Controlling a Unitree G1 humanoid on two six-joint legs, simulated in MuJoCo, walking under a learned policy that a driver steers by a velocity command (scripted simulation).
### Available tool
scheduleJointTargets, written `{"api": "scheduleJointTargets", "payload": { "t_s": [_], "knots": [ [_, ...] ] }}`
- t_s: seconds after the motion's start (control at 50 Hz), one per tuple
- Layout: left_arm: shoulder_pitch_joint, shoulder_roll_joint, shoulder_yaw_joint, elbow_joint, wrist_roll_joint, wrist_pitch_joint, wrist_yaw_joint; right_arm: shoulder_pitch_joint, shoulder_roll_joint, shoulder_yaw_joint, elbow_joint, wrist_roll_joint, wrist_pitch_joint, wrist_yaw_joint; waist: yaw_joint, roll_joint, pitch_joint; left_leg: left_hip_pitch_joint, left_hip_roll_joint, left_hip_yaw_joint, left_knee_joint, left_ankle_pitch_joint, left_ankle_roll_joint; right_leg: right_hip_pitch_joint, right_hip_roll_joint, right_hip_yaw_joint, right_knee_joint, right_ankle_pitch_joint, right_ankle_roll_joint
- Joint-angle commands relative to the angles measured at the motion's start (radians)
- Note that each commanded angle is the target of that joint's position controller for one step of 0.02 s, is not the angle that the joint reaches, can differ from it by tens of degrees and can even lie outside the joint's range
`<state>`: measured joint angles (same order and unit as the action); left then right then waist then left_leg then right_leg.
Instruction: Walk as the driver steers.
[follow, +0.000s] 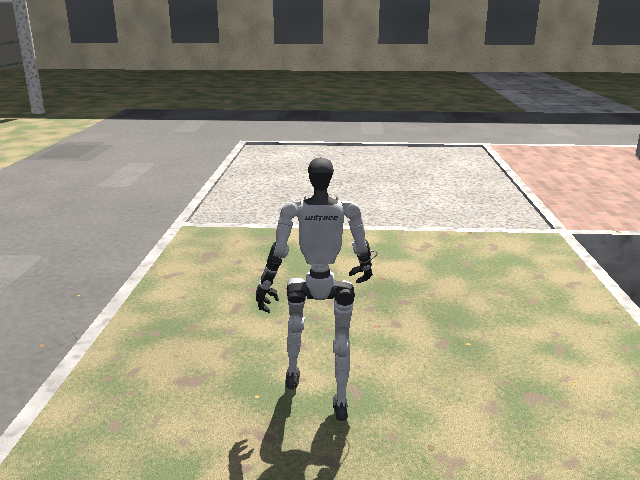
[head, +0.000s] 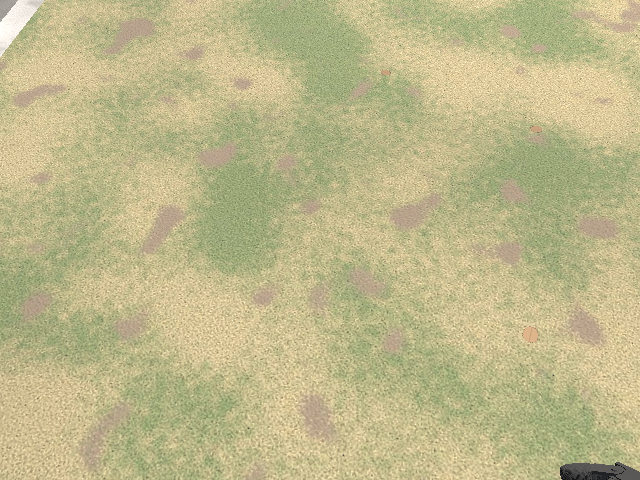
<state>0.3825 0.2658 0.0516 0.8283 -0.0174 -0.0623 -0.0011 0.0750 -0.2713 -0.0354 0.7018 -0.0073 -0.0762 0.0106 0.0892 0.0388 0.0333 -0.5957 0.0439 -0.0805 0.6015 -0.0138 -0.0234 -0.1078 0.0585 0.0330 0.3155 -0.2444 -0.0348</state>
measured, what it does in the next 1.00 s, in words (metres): steps on the spot, turning right: left foot, then right foot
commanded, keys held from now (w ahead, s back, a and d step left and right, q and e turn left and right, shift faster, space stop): e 1.00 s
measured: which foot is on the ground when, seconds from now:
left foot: up 0.00-0.06, down 0.08-0.48, up 0.50-0.92, down 0.94-1.00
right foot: down 0.00-0.08, up 0.10-0.46, down 0.48-0.94, up 0.96-1.00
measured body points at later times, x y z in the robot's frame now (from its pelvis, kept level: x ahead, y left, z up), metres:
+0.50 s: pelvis +0.08 +0.00 -0.02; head +0.10 -0.04 +0.43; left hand +0.29 +0.24 -0.10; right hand +0.15 -0.32 -0.13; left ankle +0.17 +0.13 -0.74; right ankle +0.07 -0.10 -0.75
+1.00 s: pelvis +0.10 +0.01 -0.01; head +0.13 +0.00 +0.44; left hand +0.40 +0.15 -0.10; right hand +0.07 -0.31 -0.10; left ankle +0.16 +0.11 -0.75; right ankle +0.05 -0.10 -0.73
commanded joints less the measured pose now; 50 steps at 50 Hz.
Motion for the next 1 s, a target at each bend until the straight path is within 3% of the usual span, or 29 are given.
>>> {"api": "scheduleJointTargets", "payload": {
  "t_s": [0.02, 0.06, 0.08, 0.1, 0.12, 0.14, 0.16, 0.18, 0.22, 0.26, 0.32, 0.4, 0.44, 0.46, 0.48, 0.5, 0.52, 0.54, 0.58, 0.6, 0.64, 0.72, 0.84, 0.88, 0.92, 0.94, 0.96, 0.98, 1.0],
  "knots": [
    [-0.038, 0.187, 0.048, -0.065, -0.012, 0.007, 0.018, 0.003, -0.097, -0.033, -0.067, -0.001, -0.014, 0.000, -0.072, -0.148, -0.079, 0.187, -0.059, 0.013, -0.100, 0.042, 0.015, -0.033, -0.212, 0.177, 0.057, 0.516, -0.112],
    [-0.070, 0.164, 0.044, -0.083, -0.011, 0.014, 0.025, 0.090, -0.131, -0.050, -0.042, -0.011, -0.019, -0.007, -0.124, -0.131, -0.117, 0.349, -0.037, 0.022, -0.199, 0.159, 0.054, -0.067, -0.163, 0.184, 0.185, 0.438, -0.062],
    [-0.068, 0.116, 0.029, -0.111, 0.007, 0.010, 0.024, 0.165, -0.192, -0.064, -0.043, -0.029, -0.021, -0.018, -0.144, -0.042, -0.215, 0.555, 0.105, -0.076, -0.153, 0.462, 0.109, -0.175, -0.093, 0.152, 0.365, 0.248, -0.019],
    [0.082, 0.033, 0.004, -0.104, 0.021, 0.006, 0.021, 0.206, -0.229, -0.069, -0.054, -0.043, -0.001, -0.029, -0.106, 0.196, -0.342, 0.833, 0.378, -0.297, -0.076, 0.830, 0.264, -0.427, 0.018, 0.068, 0.668, -0.386, 0.046],
    [0.150, 0.101, 0.011, -0.094, 0.001, 0.012, 0.020, 0.226, -0.190, -0.064, -0.054, -0.018, 0.020, -0.023, -0.118, 0.241, -0.455, 0.846, 0.443, -0.418, -0.108, 0.679, 0.338, -0.487, -0.007, 0.087, 0.848, -0.520, 0.068],
    [0.091, 0.164, 0.033, -0.093, -0.011, 0.029, 0.025, 0.188, -0.147, -0.055, -0.061, -0.005, 0.033, -0.022, -0.124, 0.143, -0.368, 0.764, 0.379, -0.358, -0.154, 0.462, 0.311, -0.544, -0.046, 0.081, 0.925, -0.445, 0.089],
    [0.024, 0.166, 0.039, -0.104, -0.009, 0.050, 0.033, 0.134, -0.117, -0.045, -0.061, 0.001, 0.041, -0.026, -0.117, 0.093, -0.276, 0.670, 0.325, -0.279, -0.188, 0.298, 0.276, -0.581, -0.073, 0.052, 0.934, -0.378, 0.104],
    [0.001, 0.163, 0.044, -0.106, -0.006, 0.075, 0.042, 0.080, -0.101, -0.037, -0.062, -0.002, 0.048, -0.027, -0.099, 0.082, -0.208, 0.556, 0.289, -0.217, -0.230, 0.183, 0.262, -0.566, -0.098, 0.046, 0.923, -0.326, 0.119],
    [0.008, 0.129, 0.042, -0.119, -0.001, 0.111, 0.051, 0.005, -0.121, -0.045, -0.057, -0.020, 0.055, -0.028, -0.059, 0.124, -0.132, 0.345, 0.235, -0.104, -0.317, 0.047, 0.253, -0.445, -0.109, 0.009, 0.879, -0.239, 0.130],
    [0.000, 0.105, 0.040, -0.135, 0.004, 0.119, 0.050, -0.019, -0.124, -0.050, -0.049, -0.023, 0.051, -0.032, -0.049, 0.123, -0.121, 0.293, 0.228, -0.031, -0.345, 0.033, 0.260, -0.388, -0.112, -0.016, 0.798, -0.191, 0.122],
    [-0.063, 0.089, 0.031, -0.169, 0.010, 0.115, 0.034, -0.033, -0.141, -0.060, -0.036, -0.011, 0.052, -0.041, -0.063, 0.104, -0.144, 0.307, 0.251, 0.024, -0.345, 0.055, 0.267, -0.316, -0.134, -0.027, 0.629, -0.112, 0.096],
    [-0.098, 0.121, 0.040, -0.199, 0.009, 0.120, 0.007, -0.018, -0.177, -0.073, -0.011, 0.008, 0.066, -0.039, -0.071, 0.108, -0.148, 0.350, 0.286, 0.048, -0.321, -0.005, 0.245, -0.237, -0.126, -0.060, 0.472, -0.083, 0.053],
    [-0.065, 0.123, 0.048, -0.191, 0.012, 0.121, -0.002, -0.028, -0.181, -0.076, 0.002, 0.026, 0.076, -0.038, -0.042, 0.089, -0.141, 0.336, 0.269, 0.087, -0.256, -0.088, 0.191, -0.145, -0.095, -0.097, 0.309, -0.002, 0.012],
    [-0.042, 0.139, 0.059, -0.181, 0.018, 0.121, 0.000, 0.000, -0.156, -0.072, 0.018, 0.029, 0.081, -0.037, -0.039, 0.052, -0.130, 0.295, 0.235, 0.122, -0.186, -0.171, 0.138, -0.083, -0.074, -0.087, 0.237, 0.033, -0.018],
    [-0.025, 0.204, 0.078, -0.187, 0.022, 0.120, 0.011, 0.048, -0.109, -0.063, 0.034, 0.019, 0.088, -0.032, -0.053, -0.129, -0.085, 0.179, 0.144, 0.217, 0.020, -0.316, 0.043, -0.026, -0.179, 0.100, 0.078, 0.175, -0.080],
    [-0.061, 0.324, 0.097, -0.232, 0.025, 0.119, 0.025, 0.027, -0.083, -0.053, -0.017, -0.014, 0.088, -0.031, -0.081, -0.402, -0.031, -0.093, -0.029, 0.253, 0.283, -0.618, -0.053, 0.005, -0.419, 0.470, -0.008, 0.330, -0.249],
    [-0.043, 0.300, 0.089, -0.239, 0.059, 0.094, 0.018, -0.081, -0.127, -0.068, -0.038, -0.014, 0.083, -0.040, -0.009, -0.291, -0.065, -0.104, -0.045, 0.074, 0.471, -0.640, -0.035, -0.071, -0.432, 0.501, -0.040, 0.278, -0.312],
    [-0.087, 0.276, 0.081, -0.239, 0.062, 0.072, 0.015, -0.067, -0.134, -0.075, -0.034, 0.006, 0.084, -0.043, -0.047, -0.240, -0.064, -0.109, -0.029, 0.032, 0.524, -0.550, -0.014, -0.083, -0.383, 0.418, -0.037, 0.227, -0.267],
    [-0.194, 0.213, 0.064, -0.257, 0.021, 0.060, 0.020, -0.002, -0.148, -0.087, 0.012, -0.003, 0.092, -0.058, -0.094, -0.178, -0.077, -0.100, -0.012, 0.016, 0.521, -0.403, -0.013, -0.075, -0.305, 0.316, -0.007, 0.199, -0.172],
    [-0.211, 0.195, 0.055, -0.264, 0.017, 0.062, 0.026, 0.011, -0.146, -0.089, 0.018, -0.009, 0.091, -0.059, -0.104, -0.182, -0.092, -0.061, -0.021, 0.021, 0.547, -0.366, -0.022, -0.093, -0.283, 0.289, 0.004, 0.263, -0.166],
    [-0.198, 0.181, 0.048, -0.271, 0.021, 0.066, 0.033, 0.022, -0.130, -0.086, 0.017, 0.001, 0.085, -0.053, -0.107, -0.168, -0.126, -0.030, -0.040, 0.020, 0.540, -0.322, -0.036, -0.069, -0.260, 0.272, 0.019, 0.324, -0.172],
    [-0.161, 0.202, 0.059, -0.272, 0.012, 0.076, 0.045, -0.026, -0.098, -0.070, -0.002, 0.008, 0.075, -0.045, -0.074, -0.176, -0.124, -0.018, -0.054, 0.002, 0.309, -0.303, -0.057, 0.004, -0.247, 0.313, 0.045, 0.290, -0.179],
    [-0.186, 0.223, 0.071, -0.295, 0.012, 0.095, 0.033, -0.014, -0.115, -0.069, -0.005, 0.020, 0.059, -0.021, -0.064, -0.205, -0.121, 0.146, -0.088, -0.007, 0.100, -0.362, -0.047, -0.055, -0.236, 0.437, 0.068, 0.291, -0.198],
    [-0.204, 0.221, 0.072, -0.301, 0.004, 0.099, 0.029, 0.006, -0.121, -0.071, -0.005, 0.022, 0.050, -0.012, -0.073, -0.208, -0.130, 0.193, -0.094, -0.009, 0.010, -0.354, -0.035, -0.040, -0.224, 0.480, 0.089, 0.333, -0.189],
    [-0.243, 0.214, 0.071, -0.310, -0.012, 0.106, 0.032, 0.066, -0.124, -0.076, 0.011, 0.019, 0.042, -0.006, -0.117, -0.196, -0.138, 0.320, -0.090, 0.011, -0.201, -0.203, -0.010, -0.071, -0.178, 0.476, 0.133, 0.312, -0.144],
    [-0.233, 0.192, 0.065, -0.313, -0.013, 0.107, 0.035, 0.099, -0.156, -0.087, 0.019, 0.011, 0.043, -0.008, -0.118, -0.158, -0.153, 0.437, -0.015, -0.026, -0.258, -0.100, 0.020, -0.148, -0.135, 0.443, 0.180, 0.188, -0.097],
    [-0.177, 0.132, 0.051, -0.309, 0.002, 0.107, 0.033, 0.107, -0.220, -0.099, 0.009, -0.005, 0.051, -0.015, -0.080, 0.055, -0.175, 0.553, 0.196, -0.208, -0.280, 0.023, 0.101, -0.289, -0.022, 0.298, 0.388, -0.139, -0.035],
    [-0.187, 0.173, 0.066, -0.338, -0.005, 0.097, 0.033, 0.088, -0.258, -0.104, 0.010, -0.034, 0.054, -0.013, -0.066, 0.266, -0.104, 0.496, 0.348, -0.428, -0.311, 0.173, 0.274, -0.479, 0.089, 0.144, 0.571, -0.412, 0.021],
    [-0.159, 0.250, 0.090, -0.313, 0.011, 0.091, 0.033, 0.039, -0.203, -0.090, -0.020, -0.028, 0.050, -0.017, -0.063, 0.165, -0.092, 0.467, 0.373, -0.391, -0.308, 0.170, 0.317, -0.492, 0.013, 0.152, 0.769, -0.376, 0.060]
  ]
}}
